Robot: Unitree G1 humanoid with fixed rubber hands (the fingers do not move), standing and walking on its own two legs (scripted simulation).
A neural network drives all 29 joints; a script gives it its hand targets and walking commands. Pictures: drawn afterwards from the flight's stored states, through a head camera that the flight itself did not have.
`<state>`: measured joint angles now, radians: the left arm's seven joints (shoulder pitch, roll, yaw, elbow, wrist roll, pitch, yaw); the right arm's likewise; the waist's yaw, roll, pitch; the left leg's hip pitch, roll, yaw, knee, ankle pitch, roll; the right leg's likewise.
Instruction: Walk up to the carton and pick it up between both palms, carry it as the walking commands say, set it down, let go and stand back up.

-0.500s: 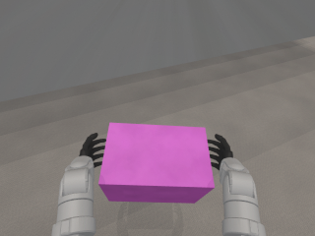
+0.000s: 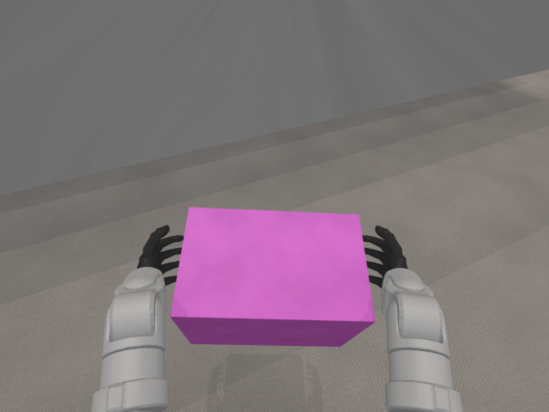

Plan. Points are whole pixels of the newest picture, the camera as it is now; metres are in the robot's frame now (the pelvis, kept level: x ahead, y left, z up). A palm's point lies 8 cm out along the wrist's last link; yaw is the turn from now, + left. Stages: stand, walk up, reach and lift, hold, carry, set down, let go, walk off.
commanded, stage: carry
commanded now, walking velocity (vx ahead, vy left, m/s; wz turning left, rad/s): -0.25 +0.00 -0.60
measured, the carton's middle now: (270, 282) +0.33 +0.02 +0.00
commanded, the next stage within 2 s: none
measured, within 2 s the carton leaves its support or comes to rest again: neither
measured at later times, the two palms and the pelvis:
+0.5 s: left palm (200, 298) +0.23 +0.11 +0.10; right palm (487, 370) +0.15 -0.23 +0.09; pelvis -0.07 +0.00 -0.02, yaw -15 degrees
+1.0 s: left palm (169, 409) +0.10 +0.11 +0.10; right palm out of the picture -0.02 -0.21 +0.11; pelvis -0.21 +0.04 +0.00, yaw -22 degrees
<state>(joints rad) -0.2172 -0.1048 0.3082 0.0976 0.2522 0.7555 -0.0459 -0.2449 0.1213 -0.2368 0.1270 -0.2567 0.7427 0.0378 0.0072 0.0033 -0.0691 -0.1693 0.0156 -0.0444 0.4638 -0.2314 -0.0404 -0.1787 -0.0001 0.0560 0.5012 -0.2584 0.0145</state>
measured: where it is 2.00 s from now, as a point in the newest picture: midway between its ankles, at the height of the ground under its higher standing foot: outside the picture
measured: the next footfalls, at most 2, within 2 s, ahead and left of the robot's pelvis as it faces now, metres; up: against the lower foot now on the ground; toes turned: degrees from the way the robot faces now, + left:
right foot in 0.50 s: -0.03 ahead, -0.11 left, +0.00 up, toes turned -16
left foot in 0.96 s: -0.13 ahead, +0.13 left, +0.00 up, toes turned -14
